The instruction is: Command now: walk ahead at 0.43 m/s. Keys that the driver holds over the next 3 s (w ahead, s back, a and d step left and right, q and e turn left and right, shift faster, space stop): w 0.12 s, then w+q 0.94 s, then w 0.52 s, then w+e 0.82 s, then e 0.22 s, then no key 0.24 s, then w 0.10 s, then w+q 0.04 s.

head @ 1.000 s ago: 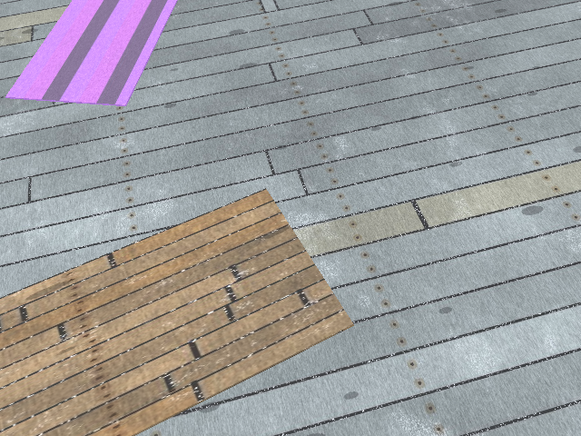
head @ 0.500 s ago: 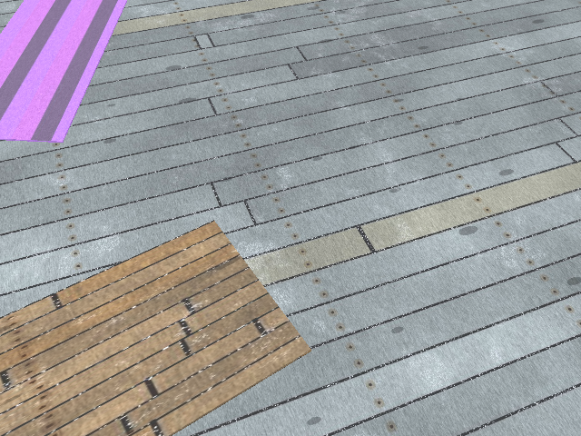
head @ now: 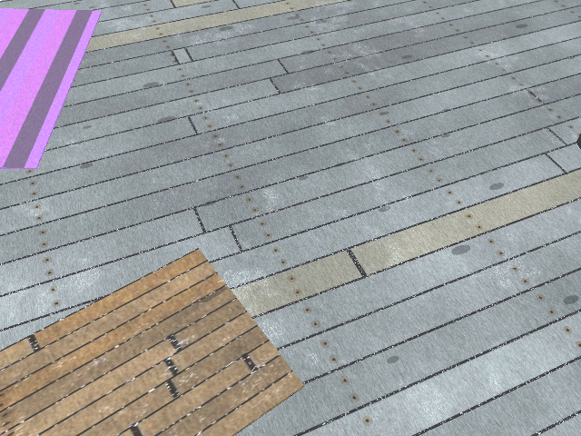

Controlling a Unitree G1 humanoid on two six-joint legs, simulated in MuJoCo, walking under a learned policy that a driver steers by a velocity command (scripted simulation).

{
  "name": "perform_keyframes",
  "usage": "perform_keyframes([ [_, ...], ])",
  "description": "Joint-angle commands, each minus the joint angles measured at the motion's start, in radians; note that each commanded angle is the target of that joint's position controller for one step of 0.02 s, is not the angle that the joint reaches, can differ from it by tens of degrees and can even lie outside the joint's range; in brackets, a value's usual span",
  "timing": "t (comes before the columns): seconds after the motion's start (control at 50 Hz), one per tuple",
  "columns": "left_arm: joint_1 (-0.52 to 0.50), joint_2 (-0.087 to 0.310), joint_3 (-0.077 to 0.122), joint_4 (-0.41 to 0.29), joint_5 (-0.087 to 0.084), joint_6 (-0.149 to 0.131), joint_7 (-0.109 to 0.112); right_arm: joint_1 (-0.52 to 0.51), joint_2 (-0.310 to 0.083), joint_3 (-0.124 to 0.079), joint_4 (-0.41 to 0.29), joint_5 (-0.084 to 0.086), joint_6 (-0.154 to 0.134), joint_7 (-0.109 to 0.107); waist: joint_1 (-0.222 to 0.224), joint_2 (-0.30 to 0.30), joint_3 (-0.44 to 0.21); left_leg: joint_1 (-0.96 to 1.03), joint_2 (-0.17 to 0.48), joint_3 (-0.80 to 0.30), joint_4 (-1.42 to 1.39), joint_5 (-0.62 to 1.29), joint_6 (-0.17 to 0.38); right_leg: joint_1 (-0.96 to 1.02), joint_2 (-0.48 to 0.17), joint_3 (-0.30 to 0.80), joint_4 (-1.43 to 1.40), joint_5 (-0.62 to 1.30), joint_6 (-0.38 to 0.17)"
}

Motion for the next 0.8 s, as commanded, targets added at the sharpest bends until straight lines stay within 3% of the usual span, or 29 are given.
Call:
perform_keyframes([
  [0.02,-0.175,0.021,-0.009,-0.108,-0.005,-0.010,-0.007,0.024,-0.124,-0.017,-0.019,0.000,-0.017,-0.004,-0.010,0.137,0.102,-0.035,0.232,-0.135,-0.091,0.260,0.137,-0.107,0.000,-0.037,-0.128,0.077,0.020],
  [0.08,-0.216,0.034,-0.010,-0.131,-0.012,-0.008,-0.004,0.029,-0.145,-0.019,-0.005,-0.001,-0.018,-0.005,-0.010,0.150,0.106,-0.062,0.253,-0.109,-0.076,0.351,0.124,0.003,0.018,-0.058,-0.243,0.103,-0.006],
  [0.12,-0.186,0.051,-0.004,-0.130,-0.012,-0.009,0.004,0.013,-0.156,-0.021,0.001,0.001,-0.017,-0.007,0.015,0.143,0.100,-0.047,0.278,-0.100,-0.033,0.469,0.111,0.079,0.032,-0.063,-0.279,0.088,-0.038],
  [0.14,-0.136,0.063,0.004,-0.117,-0.010,-0.013,0.012,0.002,-0.160,-0.021,0.002,0.002,-0.016,-0.007,0.042,0.136,0.078,-0.045,0.277,-0.096,0.043,0.615,0.097,0.161,0.055,-0.064,-0.300,0.064,-0.052],
  [0.16,-0.023,0.079,0.016,-0.083,-0.009,-0.021,0.020,-0.011,-0.168,-0.022,0.004,0.004,-0.012,-0.007,0.095,0.117,0.021,-0.048,0.256,-0.078,0.187,0.744,0.082,0.293,0.084,-0.070,-0.345,0.055,-0.068],
  [0.18,0.144,0.109,0.032,-0.029,-0.001,-0.033,0.033,-0.018,-0.164,-0.020,0.001,0.006,-0.009,-0.005,0.161,0.078,-0.073,-0.127,0.205,-0.045,0.395,0.713,0.063,0.507,0.080,-0.058,-0.387,0.051,-0.088],
  [0.2,0.320,0.194,0.054,-0.007,0.025,-0.044,0.047,-0.008,-0.114,-0.005,-0.030,0.009,-0.008,-0.001,0.211,-0.036,-0.206,-0.317,0.145,-0.012,0.704,0.369,0.046,0.744,-0.169,0.216,-0.439,-0.173,-0.128],
  [0.22,0.334,0.267,0.066,-0.006,0.027,-0.038,0.044,0.105,-0.007,0.011,-0.042,0.036,-0.002,-0.001,0.141,-0.245,-0.309,-0.590,-0.013,0.003,1.006,-0.297,0.021,0.875,-0.415,0.686,-0.617,-0.350,-0.216],
  [0.24,0.242,0.197,0.055,-0.018,-0.005,-0.030,0.039,0.030,-0.121,-0.018,-0.032,0.012,0.008,-0.007,0.125,-0.077,-0.189,-0.639,0.048,-0.088,1.079,-0.219,0.041,0.724,-0.369,0.679,-0.669,-0.442,-0.191],
  [0.26,0.131,0.127,0.035,-0.039,-0.013,-0.034,0.037,-0.038,-0.124,-0.025,-0.050,0.011,0.006,0.002,0.084,-0.033,-0.061,-0.637,0.093,-0.087,1.050,-0.110,0.049,0.578,-0.329,0.506,-0.684,-0.375,-0.162],
  [0.28,0.086,0.081,0.024,-0.040,-0.012,-0.045,0.033,-0.059,-0.091,-0.019,-0.049,0.013,0.005,0.006,0.063,-0.019,-0.006,-0.600,0.124,-0.080,1.010,-0.051,0.047,0.478,-0.282,0.373,-0.712,-0.215,-0.140],
  [0.32,0.086,0.040,0.011,-0.022,-0.014,-0.061,0.042,-0.052,-0.068,-0.022,-0.041,-0.009,0.028,0.019,0.026,-0.047,0.017,-0.537,0.151,-0.071,0.964,-0.020,0.034,0.390,-0.218,0.199,-0.732,-0.040,-0.101],
  [0.42,0.188,0.043,0.012,0.018,-0.022,-0.091,0.051,-0.185,-0.043,-0.026,-0.093,-0.011,0.061,0.043,0.023,-0.027,0.047,-0.674,0.164,-0.039,0.921,0.097,0.012,0.427,-0.199,0.019,-0.763,0.156,-0.096],
  [0.52,0.254,0.035,0.004,0.045,-0.020,-0.089,0.058,-0.371,-0.026,-0.011,-0.165,-0.009,0.056,0.058,0.049,-0.014,0.088,-0.719,0.142,0.028,0.677,0.249,-0.004,0.467,-0.166,-0.119,-0.749,0.348,-0.077],
  [0.6,0.325,0.059,0.006,0.075,-0.019,-0.079,0.072,-0.495,-0.021,0.003,-0.221,-0.013,0.054,0.066,0.082,-0.018,0.100,-0.679,0.109,0.118,0.489,0.246,0.025,0.573,-0.190,-0.183,-0.712,0.519,-0.070],
  [0.66,0.331,0.090,0.012,0.083,-0.015,-0.062,0.085,-0.468,-0.045,-0.004,-0.226,-0.016,0.056,0.060,0.052,-0.048,0.058,-0.584,0.040,0.168,0.439,0.130,0.079,0.667,-0.209,-0.230,-0.576,0.884,-0.059],
  [0.7,0.310,0.123,0.023,0.077,-0.010,-0.045,0.089,-0.348,-0.076,-0.020,-0.198,-0.017,0.057,0.051,-0.006,-0.077,-0.014,-0.449,-0.022,0.182,0.425,0.017,0.130,0.689,-0.222,-0.244,-0.369,1.075,-0.067],
  [0.72,0.304,0.135,0.027,0.068,-0.009,-0.036,0.085,-0.250,-0.104,-0.035,-0.170,-0.019,0.051,0.045,-0.044,-0.074,-0.072,-0.329,-0.047,0.166,0.382,-0.016,0.158,0.654,-0.227,-0.239,-0.201,1.020,-0.073],
  [0.74,0.278,0.140,0.030,0.050,-0.013,-0.033,0.076,-0.103,-0.149,-0.059,-0.128,-0.030,0.043,0.033,-0.120,-0.019,-0.141,-0.112,-0.023,0.090,0.282,-0.006,0.199,0.511,-0.207,-0.249,0.057,0.808,-0.050],
  [0.76,0.300,0.039,0.011,0.002,-0.020,-0.037,0.063,-0.069,-0.253,-0.089,-0.126,-0.036,0.045,0.017,-0.083,0.157,-0.220,0.164,0.256,-0.299,0.270,-0.060,0.294,0.160,-0.097,-0.237,0.396,0.045,-0.008],
  [0.78,0.235,0.063,0.019,-0.073,-0.029,-0.049,0.049,-0.080,-0.307,-0.099,-0.148,-0.012,0.057,0.020,-0.063,0.202,-0.276,0.287,0.405,-0.788,0.103,-0.054,0.423,-0.138,0.096,-0.044,0.629,-0.351,0.023],
  [0.8,0.118,0.090,0.022,-0.096,-0.020,-0.064,0.044,-0.109,-0.271,-0.091,-0.138,0.004,0.064,0.011,-0.067,0.066,-0.137,0.204,0.380,-0.633,0.059,-0.023,0.375,-0.249,0.010,0.062,0.593,-0.234,0.012],
])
